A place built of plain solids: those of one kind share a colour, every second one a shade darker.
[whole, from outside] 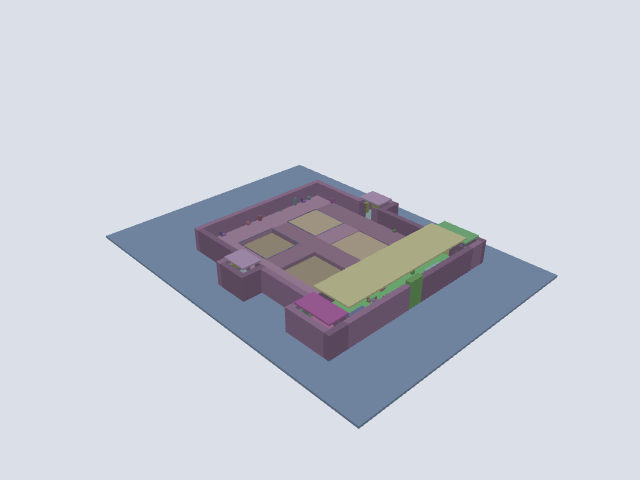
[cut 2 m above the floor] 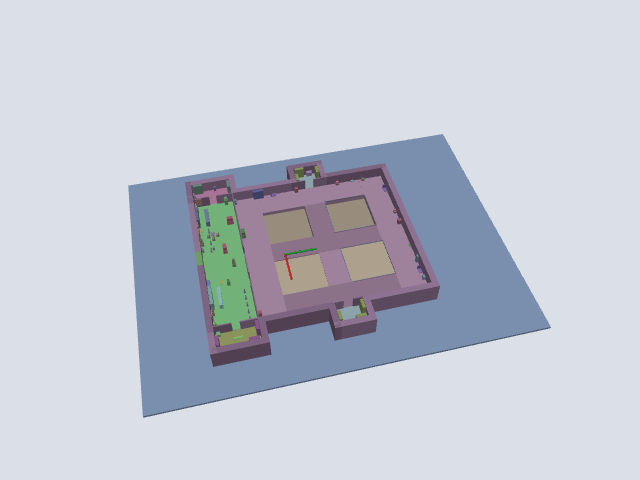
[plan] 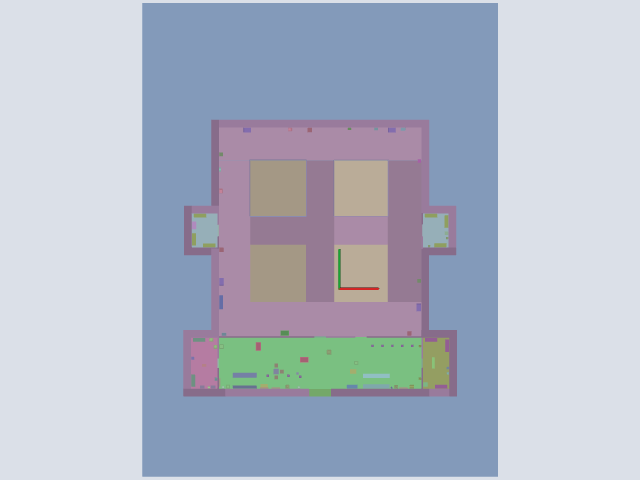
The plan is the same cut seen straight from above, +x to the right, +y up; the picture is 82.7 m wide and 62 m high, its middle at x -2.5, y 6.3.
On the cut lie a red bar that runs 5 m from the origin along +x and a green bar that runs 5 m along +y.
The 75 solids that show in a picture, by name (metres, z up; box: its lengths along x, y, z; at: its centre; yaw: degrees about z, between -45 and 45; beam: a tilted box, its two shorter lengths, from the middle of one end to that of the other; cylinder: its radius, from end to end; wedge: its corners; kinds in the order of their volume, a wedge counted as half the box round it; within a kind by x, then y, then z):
{
 "ground_under_all_1": {"box": [45.96, 61.2, 0.4], "at": [-2.48, 6.31, -1.73]},
 "floor_gang_1": {"box": [4.15, 18.3, 1.58], "at": [-13.58, 7.43, -0.79]},
 "floor_gang_2": {"box": [7.2, 3.7, 1.58], "at": [-7.91, 7.54, -0.79]},
 "floor_gang_3": {"box": [26.35, 4.5, 1.58], "at": [-2.48, -3.96, -0.79]},
 "floor_gang_4": {"box": [3.65, 18.3, 1.58], "at": [-2.48, 7.43, -0.79]},
 "floor_gang_5": {"box": [26.35, 4.35, 1.58], "at": [-2.48, 18.76, -0.79]},
 "floor_gang_6": {"box": [6.9, 3.7, 1.58], "at": [2.79, 7.54, -0.79]},
 "floor_gang_7": {"box": [4.45, 18.3, 1.58], "at": [8.47, 7.43, -0.79]},
 "wall_1": {"box": [1.0, 8.6, 4.26], "at": [-19.66, -9.62, 0.55]},
 "wall_2": {"box": [1.0, 6.4, 4.26], "at": [-19.56, 7.54, 0.55]},
 "wall_3": {"box": [4.6, 1.0, 4.26], "at": [-17.86, -5.81, 0.55]},
 "wall_4": {"box": [4.5, 1.0, 4.26], "at": [-17.8, 4.83, 0.55]},
 "wall_5": {"box": [4.5, 1.0, 4.26], "at": [-17.8, 10.24, 0.55]},
 "wall_6": {"box": [5.4, 1.0, 4.26], "at": [-17.45, -13.42, 0.55]},
 "wall_7": {"box": [1.0, 11.51, 4.26], "at": [-16.06, -0.56, 0.55]},
 "wall_8": {"box": [1.0, 12.05, 4.26], "at": [-16.06, 15.81, 0.55]},
 "wall_9": {"box": [0.2, 2.9, 4.26], "at": [-15.65, -11.67, 0.55]},
 "wall_10": {"box": [0.2, 2.9, 4.26], "at": [-15.65, -7.56, 0.55]},
 "wall_11": {"box": [0.2, 1.65, 4.26], "at": [-15.65, 5.96, 0.55]},
 "wall_12": {"box": [0.2, 1.51, 4.26], "at": [-15.65, 9.04, 0.55]},
 "wall_13": {"box": [12.68, 1.0, 4.26], "at": [-10.22, -13.42, 0.55]},
 "wall_14": {"box": [12.53, 0.2, 4.26], "at": [-9.49, -6.21, 0.55]},
 "wall_15": {"box": [28.15, 1.0, 4.26], "at": [-2.48, 21.34, 0.55]},
 "wall_16": {"box": [3.77, 0.2, 4.26], "at": [0.16, -6.21, 0.55]},
 "wall_17": {"box": [12.68, 1.0, 4.26], "at": [5.26, -13.42, 0.55]},
 "wall_18": {"box": [7.25, 0.2, 4.26], "at": [7.17, -6.21, 0.55]},
 "wall_19": {"box": [0.2, 2.9, 4.26], "at": [10.7, -11.67, 0.55]},
 "wall_20": {"box": [0.2, 2.9, 4.26], "at": [10.7, -7.56, 0.55]},
 "wall_21": {"box": [0.2, 1.6, 4.26], "at": [10.7, 5.98, 0.55]},
 "wall_22": {"box": [0.2, 1.65, 4.26], "at": [10.7, 9.11, 0.55]},
 "wall_23": {"box": [1.0, 11.51, 4.26], "at": [11.1, -0.56, 0.55]},
 "wall_24": {"box": [1.0, 12.05, 4.26], "at": [11.1, 15.81, 0.55]},
 "wall_25": {"box": [5.4, 1.0, 4.26], "at": [12.49, -13.42, 0.55]},
 "wall_26": {"box": [4.5, 1.0, 4.26], "at": [12.85, 4.83, 0.55]},
 "wall_27": {"box": [4.5, 1.0, 4.26], "at": [12.85, 10.24, 0.55]},
 "wall_28": {"box": [4.6, 1.0, 4.26], "at": [12.89, -5.81, 0.55]},
 "wall_29": {"box": [1.0, 6.4, 4.26], "at": [14.6, 7.54, 0.55]},
 "wall_30": {"box": [1.0, 8.6, 4.26], "at": [14.7, -9.62, 0.55]},
 "floor_foyer_1": {"box": [26.35, 6.8, 1.58], "at": [-2.48, -9.62, -0.79]},
 "step_tier_1": {"box": [7.2, 7.4, 0.86], "at": [-7.91, 1.99, -1.15]},
 "step_tier_2": {"box": [7.2, 7.2, 0.76], "at": [-7.91, 12.98, -1.2]},
 "step_tier_3": {"box": [6.9, 7.4, 1.43], "at": [2.79, 1.99, -0.86]},
 "step_tier_4": {"box": [6.9, 7.2, 1.58], "at": [2.79, 12.98, -0.79]},
 "ceil_foyer_1": {"box": [26.35, 6.8, 0.3], "at": [-2.48, -9.62, 4.35]},
 "floor_side_1": {"box": [3.5, 4.6, 1.58], "at": [-17.41, 7.54, -0.79]},
 "floor_side_2": {"box": [3.5, 4.6, 1.58], "at": [12.45, 7.54, -0.79]},
 "floor_cloaks_1": {"box": [3.6, 6.8, 1.58], "at": [12.49, -9.62, -0.79]},
 "floor_store_1": {"box": [3.6, 6.8, 1.58], "at": [-17.45, -9.62, -0.79]},
 "door_leaf_1": {"box": [2.8, 0.97, 4.85], "at": [-2.48, -13.43, 0.84]},
 "ceil_side_1": {"box": [3.5, 4.6, 0.3], "at": [-17.41, 7.54, 3.4]},
 "ceil_side_2": {"box": [3.5, 4.6, 0.3], "at": [12.45, 7.54, 3.4]},
 "shelves_side_1": {"box": [0.5, 1.6, 2.0], "at": [-18.77, 6.38, 1.0]},
 "shelves_side_2": {"box": [1.6, 0.5, 2.0], "at": [-18.0, 9.46, 1.0]},
 "shelves_side_3": {"box": [1.6, 0.5, 2.0], "at": [-16.8, 5.62, 1.0]},
 "shelves_side_4": {"box": [1.6, 0.5, 2.0], "at": [11.85, 9.46, 1.0]},
 "shelves_side_5": {"box": [1.6, 0.5, 2.0], "at": [13.04, 5.62, 1.0]},
 "shelves_side_6": {"box": [0.5, 1.6, 2.0], "at": [13.81, 8.69, 1.0]},
 "ceil_cloaks_1": {"box": [3.6, 6.8, 0.3], "at": [12.49, -9.62, 3.4]},
 "ceil_store_1": {"box": [3.6, 6.8, 0.3], "at": [-17.45, -9.62, 3.4]},
 "cloakroom_foyer_1": {"box": [3.45, 0.55, 1.75], "at": [4.77, -12.61, 0.87]},
 "cloakroom_foyer_2": {"box": [3.45, 0.55, 1.0], "at": [4.77, -11.26, 0.5]},
 "bar_foyer_1": {"box": [3.1, 0.4, 2.1], "at": [-12.21, -12.69, 1.05]},
 "bar_foyer_2": {"box": [3.1, 0.65, 1.1], "at": [-12.21, -11.16, 0.55]},
 "shelves_cloaks_1": {"box": [1.6, 0.5, 2.0], "at": [11.85, -6.59, 1.0]},
 "shelves_cloaks_2": {"box": [1.6, 0.5, 2.0], "at": [13.14, -12.63, 1.0]},
 "shelves_cloaks_3": {"box": [0.5, 1.6, 2.0], "at": [13.91, -7.37, 1.0]},
 "shelves_store_1": {"box": [0.5, 1.6, 2.0], "at": [-18.88, -11.87, 1.0]},
 "shelves_store_2": {"box": [1.6, 0.5, 2.0], "at": [-18.11, -6.59, 1.0]},
 "lockers_1": {"box": [0.48, 1.8, 1.8], "at": [-15.28, -1.74, 0.9]},
 "kerb_1": {"box": [7.39, 0.1, 0.14], "at": [-7.91, 9.34, 0.07]},
 "kerb_2": {"box": [0.09, 7.2, 0.14], "at": [-4.26, 12.98, 0.07]},
 "kerb_3": {"box": [7.09, 0.09, 0.12], "at": [2.8, 9.34, 0.05]},
 "kerb_4": {"box": [0.1, 7.2, 0.12], "at": [6.29, 12.98, 0.05]},
 "bench_foyer_1": {"box": [1.4, 0.5, 0.46], "at": [1.65, -12.63, 0.22]},
 "poster_case_foyer_1": {"box": [0.14, 1.1, 1.6], "at": [-15.46, -12.12, 1.3]}
}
